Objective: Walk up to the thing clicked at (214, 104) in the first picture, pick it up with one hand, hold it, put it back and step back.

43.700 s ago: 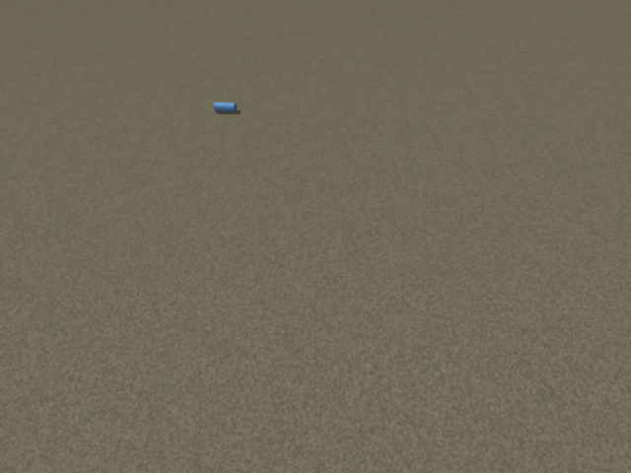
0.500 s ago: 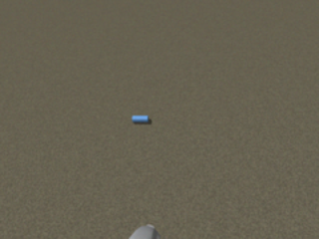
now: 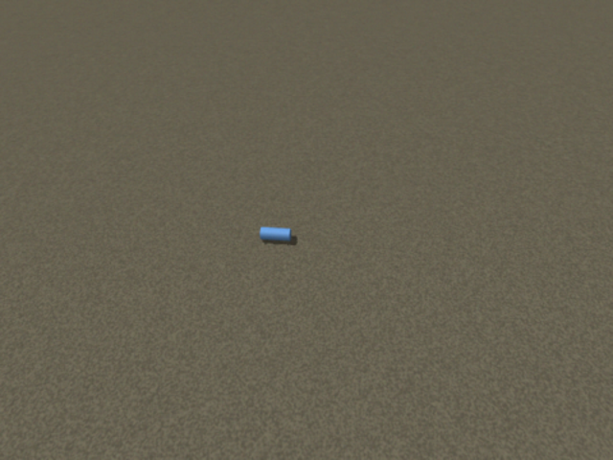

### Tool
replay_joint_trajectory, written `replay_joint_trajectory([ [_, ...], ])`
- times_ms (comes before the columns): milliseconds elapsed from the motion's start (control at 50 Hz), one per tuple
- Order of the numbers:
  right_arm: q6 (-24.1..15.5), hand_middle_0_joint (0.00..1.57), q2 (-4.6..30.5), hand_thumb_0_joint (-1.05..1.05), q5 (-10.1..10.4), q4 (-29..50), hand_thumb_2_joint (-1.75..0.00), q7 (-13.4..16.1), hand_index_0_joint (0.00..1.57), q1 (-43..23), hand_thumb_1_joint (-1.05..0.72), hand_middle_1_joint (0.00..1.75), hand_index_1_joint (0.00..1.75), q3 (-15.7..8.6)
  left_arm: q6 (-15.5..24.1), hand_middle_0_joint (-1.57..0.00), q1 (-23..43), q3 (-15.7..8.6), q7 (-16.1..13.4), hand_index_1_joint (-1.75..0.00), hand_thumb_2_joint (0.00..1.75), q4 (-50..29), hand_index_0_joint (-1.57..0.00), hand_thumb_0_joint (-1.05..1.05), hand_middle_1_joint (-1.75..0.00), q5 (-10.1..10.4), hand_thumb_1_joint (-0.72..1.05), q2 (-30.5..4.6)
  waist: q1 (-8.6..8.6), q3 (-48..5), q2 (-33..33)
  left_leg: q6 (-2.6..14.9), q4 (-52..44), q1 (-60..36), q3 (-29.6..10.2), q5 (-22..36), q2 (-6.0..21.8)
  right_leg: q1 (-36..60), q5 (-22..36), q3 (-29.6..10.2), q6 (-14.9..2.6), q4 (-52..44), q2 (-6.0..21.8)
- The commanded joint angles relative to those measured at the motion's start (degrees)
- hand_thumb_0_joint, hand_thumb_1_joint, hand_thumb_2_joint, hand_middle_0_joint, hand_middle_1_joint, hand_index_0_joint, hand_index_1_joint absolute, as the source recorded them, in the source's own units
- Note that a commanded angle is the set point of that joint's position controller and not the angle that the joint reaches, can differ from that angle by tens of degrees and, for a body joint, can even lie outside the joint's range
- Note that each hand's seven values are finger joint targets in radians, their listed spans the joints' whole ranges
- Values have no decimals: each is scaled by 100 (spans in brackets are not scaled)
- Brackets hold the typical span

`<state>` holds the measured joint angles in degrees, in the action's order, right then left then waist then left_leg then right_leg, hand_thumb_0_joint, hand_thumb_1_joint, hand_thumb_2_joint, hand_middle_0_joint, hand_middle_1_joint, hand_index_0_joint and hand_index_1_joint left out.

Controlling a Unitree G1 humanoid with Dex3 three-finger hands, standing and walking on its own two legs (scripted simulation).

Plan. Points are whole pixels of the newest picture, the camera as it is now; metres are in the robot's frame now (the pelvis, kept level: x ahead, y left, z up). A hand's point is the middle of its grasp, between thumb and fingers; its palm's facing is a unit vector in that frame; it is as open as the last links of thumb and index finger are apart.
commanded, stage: step back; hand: left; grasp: from above
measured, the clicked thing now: (275, 233) +1.11 +0.22 -0.73
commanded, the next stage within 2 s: stand in 0.50 s
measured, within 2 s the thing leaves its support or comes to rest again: neither
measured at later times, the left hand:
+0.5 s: hand out of the picture +0.13 +0.29 -0.14, palm faces +0.03 -0.93 -0.36, open 7.4 cm
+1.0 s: hand out of the picture +0.10 +0.26 -0.13, palm faces -0.03 -0.94 -0.35, open 7.4 cm
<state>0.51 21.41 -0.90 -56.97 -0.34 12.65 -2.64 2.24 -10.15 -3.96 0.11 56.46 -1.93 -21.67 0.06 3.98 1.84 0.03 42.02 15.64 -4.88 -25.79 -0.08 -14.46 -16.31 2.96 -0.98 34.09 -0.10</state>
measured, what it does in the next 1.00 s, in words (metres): stands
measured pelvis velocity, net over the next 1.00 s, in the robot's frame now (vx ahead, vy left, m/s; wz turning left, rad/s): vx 0.02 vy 0.01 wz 0.00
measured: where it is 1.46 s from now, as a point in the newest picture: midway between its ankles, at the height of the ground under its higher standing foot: outside the picture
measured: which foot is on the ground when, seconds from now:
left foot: down 0.00-1.00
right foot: down 0.00-1.00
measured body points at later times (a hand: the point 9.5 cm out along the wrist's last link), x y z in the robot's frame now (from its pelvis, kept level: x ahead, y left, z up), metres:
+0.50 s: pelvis +0.04 +0.02 +0.01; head +0.05 +0.03 +0.46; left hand +0.13 +0.34 -0.11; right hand +0.15 -0.27 -0.11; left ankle +0.04 +0.14 -0.73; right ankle +0.02 -0.11 -0.73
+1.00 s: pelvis +0.02 +0.01 +0.02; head +0.03 +0.01 +0.47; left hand +0.11 +0.31 -0.11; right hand +0.10 -0.29 -0.11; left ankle +0.04 +0.15 -0.73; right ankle +0.02 -0.11 -0.73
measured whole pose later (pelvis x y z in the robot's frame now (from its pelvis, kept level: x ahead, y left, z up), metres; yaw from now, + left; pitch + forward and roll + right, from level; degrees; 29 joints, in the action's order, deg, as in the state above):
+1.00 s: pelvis +0.02 +0.01 +0.02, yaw +0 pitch -3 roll +0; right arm -0.5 20.0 -0.4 -66.0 -0.9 4.8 -0.5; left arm 1.2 -5.3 -0.2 0.3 65.5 -0.6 -19.9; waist 0.3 3.7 0.4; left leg -1.5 17.9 6.5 0.3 -8.5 1.7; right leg -5.1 -10.4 2.1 0.7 18.3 1.5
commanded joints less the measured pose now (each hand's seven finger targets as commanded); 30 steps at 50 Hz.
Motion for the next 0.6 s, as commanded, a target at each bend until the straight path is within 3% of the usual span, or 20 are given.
replay_joint_trajectory([
  [0, -186, 20, 1077, 0, 3, 359, -90, 102, 20, -171, -90, 30, 30, -230, 174, -20, 258, -330, -107, -30, 90, -469, -20, 0, -30, 33, 90, -1536, -150, -11, -544, 36, 770, 1115, -256, -457, 145, 470, 247, -2325, -1204, -1565, 1993],
  [20, -204, 20, 1023, 0, -8, 285, -90, 94, 20, -162, -90, 30, 30, -222, 178, -20, 340, -296, -110, -30, 90, -446, -20, 0, -30, 21, 90, -1483, -125, -28, -703, 37, 527, 889, -162, -284, 175, 281, 565, -1914, -1031, -1477, 1798],
  [60, -232, 20, 983, 0, -20, 185, -90, 61, 20, -72, -90, 30, 30, -219, 155, -20, 482, -264, -90, -30, 90, -422, -20, 0, -30, 21, 90, -1505, -93, -134, -1072, 2, -95, 430, 221, -52, 163, 127, 1113, -1414, -902, -1309, 1581],
  [120, -265, 20, 871, 0, -68, 37, -90, 49, 20, -7, -90, 30, 30, -235, 60, -20, 623, -195, -61, -30, 90, -397, -20, 0, -30, 79, 90, -1406, 78, -331, -1023, 47, -1525, -402, 613, 1161, -36, -46, 1509, -831, -592, -728, 1197],
  [140, -291, 20, 937, 0, -91, 8, -90, 74, 20, -12, -90, 30, 30, -262, 34, -20, 593, -126, -55, -30, 90, -402, -20, 0, -30, 103, 90, -1251, 97, -468, -837, 89, -1713, -701, 395, 1801, 117, -82, 1825, -673, -395, -421, 1048],
  [160, -326, 20, 1123, 0, -122, 23, -90, 109, 20, -33, -90, 30, 30, -288, 15, -20, 584, -72, -50, -30, 90, -459, -20, 0, -30, 140, 90, -1055, 63, -726, -360, 233, -1841, -899, -237, 2537, 675, -149, 1609, -503, -176, -93, 809],
  [180, -351, 20, 1351, 0, -63, 107, -90, 106, 20, -465, -90, 30, 30, -282, -21, -20, 541, -58, -48, -30, 90, -387, -20, 0, -30, 237, 90, -969, -117, -757, 132, 597, -1919, -457, -956, 2358, 1203, -13, 266, -250, 19, 54, 308],
  [200, -336, 20, 1449, 0, -32, 118, -90, 85, 20, -713, -90, 30, 30, -269, -51, -20, 569, -75, -66, -30, 90, -249, -20, 0, -30, 233, 90, -1028, -161, -543, 289, 817, -2035, 50, -1054, 1908, 1391, 360, -439, -266, -3, -60, 239],
  [220, -326, 20, 1360, 0, -37, 78, -90, 83, 20, -874, -90, 30, 30, -227, -37, -20, 629, -49, -72, -30, 90, -219, -20, 0, -30, 184, 90, -1027, -174, -504, 224, 731, -2042, 21, -899, 2029, 1327, 460, -319, -274, -34, -301, 273],
  [280, -305, 20, 1193, 0, -26, -5, -90, 100, 20, -1025, -90, 30, 30, -145, 14, -20, 568, -50, -61, -30, 90, -36, -20, 0, -30, 176, 90, -1134, -168, -536, 378, 291, -1933, -28, -327, 2437, 867, 780, 853, -425, -89, -709, 524],
  [340, -303, 20, 1103, 0, 20, -123, -90, 118, 20, -980, -90, 30, 30, -133, 27, -20, 546, -58, -74, -30, 90, 97, -20, 0, -30, 188, 90, -1153, -118, -916, 241, 217, -1691, -624, -72, 3448, 780, 921, 1728, -417, -97, -752, 647],
  [360, -290, 20, 1063, 0, 30, -126, -90, 119, 20, -1020, -90, 30, 30, -138, 28, -20, 549, -60, -85, -30, 90, 137, -20, 0, -30, 181, 90, -1174, -109, -961, 89, 227, -1601, -716, 2, 3536, 749, 934, 1921, -434, -96, -816, 671],
  [460, -239, 20, 1014, 0, 16, -227, -90, 113, 20, -1198, -90, 30, 30, -150, -11, -20, 811, -21, -82, -30, 90, 200, -20, 0, -30, 144, 90, -1141, -48, -774, -86, 197, -1903, -598, 13, 2766, 754, 938, 1585, -466, -88, -1061, 712],
  [480, -260, 20, 1015, 0, 51, -243, -90, 97, 20, -1173, -90, 30, 30, -82, -24, -20, 763, 118, -60, -30, 90, 308, -20, 0, -30, 197, 90, -918, -31, -672, -100, 180, -2159, -809, -109, 3095, 798, 834, 1729, -555, -53, -1251, 730],
  [580, -283, 20, 1009, 0, 56, -338, -90, 62, 20, -1277, -90, 30, 30, -67, 4, -20, 788, 138, -57, -30, 90, 417, -20, 0, -30, 160, 90, -1019, -31, -723, -158, 129, -2352, -1148, -37, 3273, 826, 964, 1813, -534, 15, -1507, 760],
])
